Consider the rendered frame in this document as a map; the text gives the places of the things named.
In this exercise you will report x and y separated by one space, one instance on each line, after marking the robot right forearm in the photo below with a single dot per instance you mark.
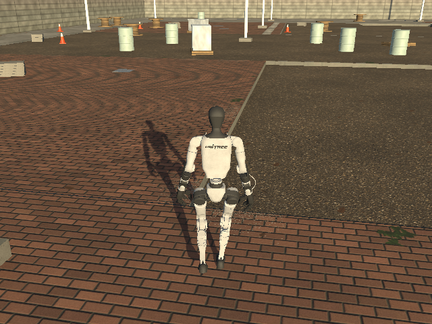
246 182

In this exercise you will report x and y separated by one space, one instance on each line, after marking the robot left hand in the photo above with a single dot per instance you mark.
180 195

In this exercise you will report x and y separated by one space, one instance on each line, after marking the right robot upper arm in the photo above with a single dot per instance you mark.
240 154

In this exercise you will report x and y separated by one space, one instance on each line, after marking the right robot foot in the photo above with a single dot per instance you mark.
220 263

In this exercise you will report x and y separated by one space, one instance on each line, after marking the left robot upper arm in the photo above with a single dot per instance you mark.
191 154

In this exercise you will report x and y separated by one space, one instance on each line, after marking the robot right shin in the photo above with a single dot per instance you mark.
223 239

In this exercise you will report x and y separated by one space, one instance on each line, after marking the robot right hand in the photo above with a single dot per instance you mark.
248 202

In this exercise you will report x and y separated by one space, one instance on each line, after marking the robot left forearm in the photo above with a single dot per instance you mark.
184 179

